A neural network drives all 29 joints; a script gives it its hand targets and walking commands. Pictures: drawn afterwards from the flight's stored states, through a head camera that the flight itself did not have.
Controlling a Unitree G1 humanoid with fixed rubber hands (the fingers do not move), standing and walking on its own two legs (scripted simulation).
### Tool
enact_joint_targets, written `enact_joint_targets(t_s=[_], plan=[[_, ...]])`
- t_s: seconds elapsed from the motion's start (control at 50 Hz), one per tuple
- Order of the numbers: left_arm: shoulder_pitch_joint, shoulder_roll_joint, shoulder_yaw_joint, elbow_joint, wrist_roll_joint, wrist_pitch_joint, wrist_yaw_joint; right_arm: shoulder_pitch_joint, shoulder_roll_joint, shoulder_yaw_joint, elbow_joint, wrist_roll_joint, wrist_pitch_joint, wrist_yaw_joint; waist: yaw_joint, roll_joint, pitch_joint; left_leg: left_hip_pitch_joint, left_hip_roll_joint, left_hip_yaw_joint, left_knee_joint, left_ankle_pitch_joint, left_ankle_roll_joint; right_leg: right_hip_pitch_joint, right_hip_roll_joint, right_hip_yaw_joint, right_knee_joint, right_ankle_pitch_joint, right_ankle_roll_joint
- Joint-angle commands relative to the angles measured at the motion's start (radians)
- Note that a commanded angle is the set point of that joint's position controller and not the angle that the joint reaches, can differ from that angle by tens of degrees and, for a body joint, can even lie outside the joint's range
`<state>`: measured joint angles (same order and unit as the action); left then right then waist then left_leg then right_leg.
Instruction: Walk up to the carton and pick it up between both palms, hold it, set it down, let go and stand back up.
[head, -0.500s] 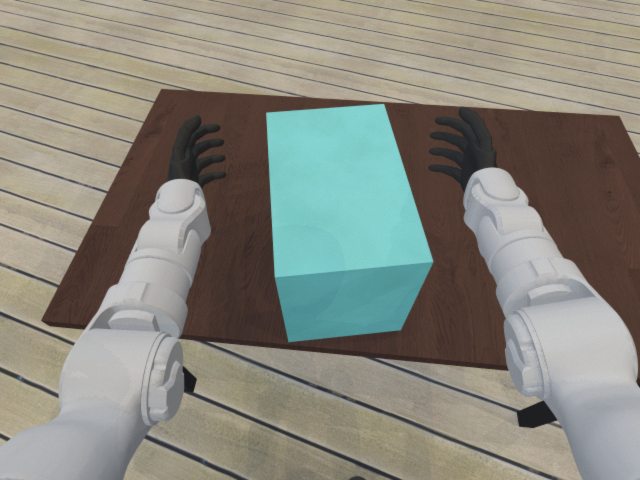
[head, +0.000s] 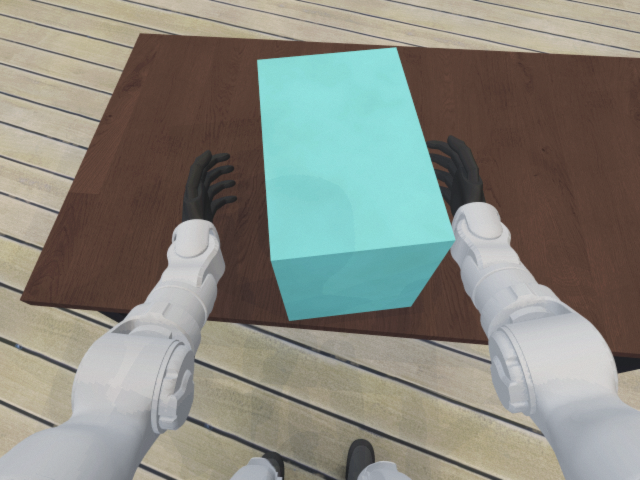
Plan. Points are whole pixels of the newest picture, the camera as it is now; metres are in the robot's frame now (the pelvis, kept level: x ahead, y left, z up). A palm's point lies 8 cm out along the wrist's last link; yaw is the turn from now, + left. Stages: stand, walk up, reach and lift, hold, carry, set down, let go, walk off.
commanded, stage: reach and lift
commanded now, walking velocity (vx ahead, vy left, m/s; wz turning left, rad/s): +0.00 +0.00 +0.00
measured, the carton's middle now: (339, 192) +0.48 +0.02 -0.01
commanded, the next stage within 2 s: none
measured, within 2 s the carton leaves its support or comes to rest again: neither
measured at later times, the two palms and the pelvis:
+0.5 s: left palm (231, 220) +0.42 +0.16 +0.00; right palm (439, 203) +0.47 -0.11 +0.01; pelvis +0.00 +0.00 +0.00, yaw -1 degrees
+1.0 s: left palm (230, 232) +0.40 +0.16 +0.00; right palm (440, 220) +0.44 -0.11 +0.00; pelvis +0.02 +0.01 +0.02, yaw -1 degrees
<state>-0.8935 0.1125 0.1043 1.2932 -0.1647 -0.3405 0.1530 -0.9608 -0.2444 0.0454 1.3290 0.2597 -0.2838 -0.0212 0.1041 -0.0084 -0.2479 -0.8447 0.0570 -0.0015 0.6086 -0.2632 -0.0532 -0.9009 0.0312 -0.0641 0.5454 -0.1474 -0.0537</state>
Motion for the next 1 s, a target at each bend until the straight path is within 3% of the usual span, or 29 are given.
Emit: enact_joint_targets(t_s=[0.0,0.02,0.04,0.1,0.12,0.16,0.2,0.22,0.26,0.3,0.32,0.34,0.36,0.38,0.4,0.46,0.48,0.5,0.52,0.54,0.6,0.66,0.74,0.76,0.88,0.94,0.98], plan=[[-0.473,0.111,0.016,-0.248,0.015,-0.081,0.006,-0.537,-0.17,-0.032,-0.196,-0.02,-0.093,-0.003,0.008,-0.041,-0.943,0.167,-0.051,0.092,0.037,0.493,-0.051,0.75,0.017,0.033,0.102,0.495,0.068],[-0.473,0.114,0.03,-0.255,0.02,-0.08,0.007,-0.554,-0.17,-0.023,-0.208,-0.018,-0.093,-0.001,0.023,-0.058,-0.944,0.136,-0.051,0.092,0.034,0.489,-0.044,0.779,0.017,0.036,0.114,0.512,0.07],[-0.451,0.104,0.028,-0.231,0.022,-0.074,0.003,-0.551,-0.154,-0.009,-0.183,-0.012,-0.091,0.0,0.017,-0.08,-0.901,0.117,-0.051,0.091,0.037,0.474,-0.038,0.783,0.016,0.04,0.121,0.523,0.072],[-0.422,0.093,0.059,-0.22,0.055,-0.07,-0.004,-0.539,-0.141,-0.012,-0.17,-0.021,-0.101,-0.008,0.024,-0.081,-0.875,0.094,-0.056,0.097,0.033,0.451,-0.03,0.805,0.009,0.054,0.124,0.518,0.079],[-0.409,0.097,0.076,-0.222,0.054,-0.073,-0.006,-0.552,-0.123,-0.001,-0.202,-0.02,-0.107,-0.013,0.028,-0.12,-0.89,0.067,-0.059,0.1,0.04,0.451,-0.019,0.833,0.007,0.065,0.135,0.551,0.087],[-0.43,0.076,0.073,-0.256,0.054,-0.081,-0.01,-0.554,-0.112,-0.02,-0.219,-0.044,-0.115,-0.017,0.016,-0.112,-0.918,0.047,-0.061,0.1,0.033,0.457,-0.023,0.862,0.004,0.065,0.146,0.588,0.093],[-0.409,0.042,0.081,-0.237,0.072,-0.076,-0.014,-0.548,-0.073,-0.004,-0.211,-0.05,-0.106,-0.009,0.024,-0.122,-0.868,0.053,-0.061,0.1,0.025,0.451,-0.017,0.865,0.004,0.067,0.135,0.58,0.089],[-0.417,0.033,0.095,-0.27,0.09,-0.08,-0.012,-0.537,-0.064,-0.018,-0.21,-0.058,-0.109,-0.007,0.033,-0.093,-0.88,0.068,-0.059,0.1,0.021,0.454,-0.02,0.851,0.004,0.066,0.133,0.562,0.082],[-0.402,0.022,0.119,-0.253,0.125,-0.077,-0.012,-0.525,-0.045,-0.037,-0.187,-0.089,-0.101,-0.008,0.027,-0.102,-0.855,0.056,-0.061,0.106,0.012,0.418,-0.011,0.85,0.001,0.069,0.119,0.526,0.084],[-0.421,0.021,0.151,-0.322,0.142,-0.089,-0.002,-0.522,-0.022,-0.092,-0.23,-0.149,-0.111,-0.028,0.014,-0.11,-0.916,0.039,-0.064,0.11,0.009,0.412,-0.008,0.883,0.002,0.071,0.134,0.55,0.091],[-0.422,0.007,0.164,-0.328,0.161,-0.086,-0.001,-0.527,-0.005,-0.107,-0.237,-0.174,-0.111,-0.037,0.007,-0.116,-0.917,0.035,-0.064,0.112,0.01,0.424,-0.01,0.907,0.0,0.073,0.133,0.587,0.093],[-0.424,-0.024,0.178,-0.325,0.183,-0.084,-0.001,-0.548,0.026,-0.114,-0.251,-0.197,-0.11,-0.038,0.019,-0.116,-0.898,0.026,-0.064,0.113,0.008,0.428,-0.008,0.909,0.001,0.071,0.137,0.587,0.093],[-0.411,-0.062,0.186,-0.306,0.211,-0.077,-0.008,-0.527,0.061,-0.135,-0.217,-0.224,-0.104,-0.039,0.008,-0.109,-0.848,0.042,-0.067,0.111,0.0,0.413,-0.007,0.915,-0.002,0.068,0.123,0.577,0.091],[-0.419,-0.112,0.19,-0.334,0.229,-0.082,-0.01,-0.54,0.116,-0.146,-0.24,-0.259,-0.109,-0.031,0.022,-0.104,-0.862,0.05,-0.066,0.112,-0.01,0.415,-0.006,0.909,-0.003,0.065,0.109,0.55,0.09],[-0.438,-0.178,0.191,-0.315,0.263,-0.081,-0.022,-0.545,0.194,-0.162,-0.237,-0.307,-0.11,-0.019,0.016,-0.095,-0.833,0.065,-0.066,0.111,-0.019,0.417,-0.003,0.898,-0.005,0.058,0.099,0.542,0.088],[-0.434,-0.361,0.223,-0.307,0.415,-0.089,-0.057,-0.47,0.402,-0.272,-0.209,-0.541,-0.136,0.016,-0.011,-0.062,-0.805,0.142,-0.063,0.125,-0.066,0.405,-0.002,0.904,-0.013,0.042,0.061,0.563,0.08],[-0.441,-0.502,0.215,-0.288,0.467,-0.091,-0.088,-0.463,0.578,-0.285,-0.189,-0.633,-0.14,0.04,-0.024,-0.07,-0.739,0.137,-0.064,0.123,-0.09,0.381,0.009,0.92,-0.023,0.034,0.044,0.562,0.083],[-0.424,-0.582,0.218,-0.259,0.515,-0.096,-0.11,-0.412,0.682,-0.298,-0.139,-0.706,-0.15,0.066,-0.016,-0.054,-0.712,0.134,-0.061,0.128,-0.104,0.371,0.013,0.945,-0.026,0.029,0.047,0.591,0.078],[-0.409,-0.634,0.198,-0.249,0.53,-0.105,-0.117,-0.382,0.722,-0.335,-0.113,-0.753,-0.17,0.083,-0.03,-0.028,-0.729,0.166,-0.054,0.122,-0.116,0.377,0.005,0.933,-0.023,0.019,0.037,0.594,0.066],[-0.391,-0.649,0.201,-0.235,0.548,-0.12,-0.118,-0.337,0.751,-0.343,-0.093,-0.787,-0.187,0.09,-0.02,-0.023,-0.723,0.176,-0.051,0.12,-0.118,0.393,0.006,0.933,-0.023,0.019,0.035,0.604,0.058],[-0.367,-0.62,0.243,-0.194,0.588,-0.132,-0.121,-0.342,0.733,-0.413,-0.082,-0.854,-0.207,0.088,-0.029,-0.053,-0.608,0.146,-0.053,0.124,-0.154,0.327,0.022,0.965,-0.025,0.012,0.012,0.556,0.061],[-0.336,-0.596,0.259,-0.184,0.594,-0.133,-0.121,-0.333,0.718,-0.439,-0.079,-0.896,-0.215,0.093,-0.019,-0.068,-0.56,0.144,-0.053,0.136,-0.198,0.261,0.036,0.949,-0.029,0.007,-0.017,0.487,0.071],[-0.301,-0.589,0.267,-0.204,0.605,-0.129,-0.101,-0.299,0.71,-0.451,-0.044,-0.896,-0.209,0.1,-0.009,-0.046,-0.545,0.172,-0.048,0.14,-0.219,0.288,0.037,0.954,-0.026,0.001,-0.036,0.462,0.063],[-0.276,-0.582,0.276,-0.207,0.609,-0.127,-0.097,-0.289,0.696,-0.445,-0.037,-0.894,-0.21,0.1,-0.002,-0.064,-0.531,0.179,-0.047,0.146,-0.212,0.312,0.039,0.962,-0.022,0.002,-0.038,0.476,0.064],[-0.249,-0.595,0.239,-0.214,0.593,-0.13,-0.099,-0.273,0.688,-0.446,-0.022,-0.89,-0.223,0.088,-0.026,-0.052,-0.512,0.201,-0.048,0.137,-0.217,0.343,0.024,0.969,-0.022,-0.003,-0.043,0.538,0.065],[-0.231,-0.609,0.239,-0.204,0.587,-0.127,-0.103,-0.277,0.702,-0.429,-0.029,-0.873,-0.228,0.096,-0.009,-0.061,-0.506,0.216,-0.045,0.137,-0.215,0.352,0.031,0.945,-0.019,-0.004,-0.056,0.516,0.064],[-0.236,-0.616,0.235,-0.212,0.591,-0.127,-0.106,-0.259,0.716,-0.432,-0.004,-0.874,-0.222,0.095,-0.022,-0.058,-0.484,0.206,-0.047,0.136,-0.218,0.348,0.032,0.963,-0.02,-0.002,-0.059,0.516,0.063]])
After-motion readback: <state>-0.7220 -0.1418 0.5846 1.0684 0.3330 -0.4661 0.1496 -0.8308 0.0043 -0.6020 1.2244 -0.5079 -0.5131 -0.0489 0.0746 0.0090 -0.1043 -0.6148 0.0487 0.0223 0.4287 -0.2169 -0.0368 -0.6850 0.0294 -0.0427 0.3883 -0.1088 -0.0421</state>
